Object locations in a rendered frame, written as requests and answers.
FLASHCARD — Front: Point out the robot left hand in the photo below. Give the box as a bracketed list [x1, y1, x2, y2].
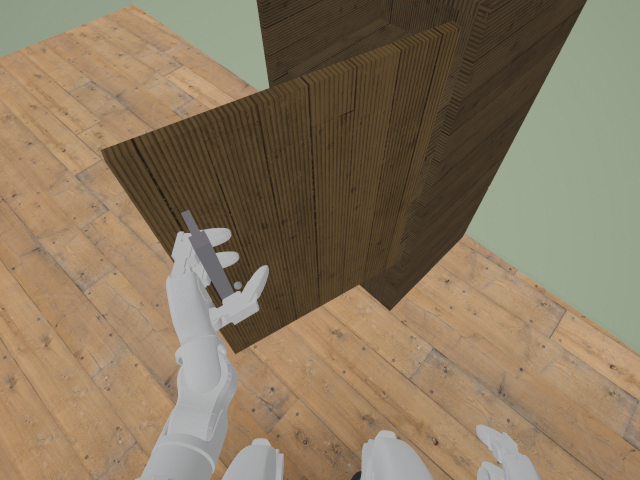
[166, 228, 269, 346]

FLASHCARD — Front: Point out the left robot thigh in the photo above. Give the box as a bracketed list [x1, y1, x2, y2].
[222, 445, 284, 480]

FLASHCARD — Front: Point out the left robot shin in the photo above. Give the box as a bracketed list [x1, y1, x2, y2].
[251, 438, 271, 446]

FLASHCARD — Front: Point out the cupboard door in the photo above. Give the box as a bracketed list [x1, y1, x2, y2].
[101, 21, 462, 354]

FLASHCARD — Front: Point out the robot right hand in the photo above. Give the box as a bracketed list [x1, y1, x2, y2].
[476, 425, 541, 480]

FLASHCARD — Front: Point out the handle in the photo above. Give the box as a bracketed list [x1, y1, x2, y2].
[181, 210, 234, 300]

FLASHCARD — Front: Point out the robot left forearm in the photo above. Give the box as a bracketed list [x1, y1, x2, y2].
[135, 335, 238, 480]

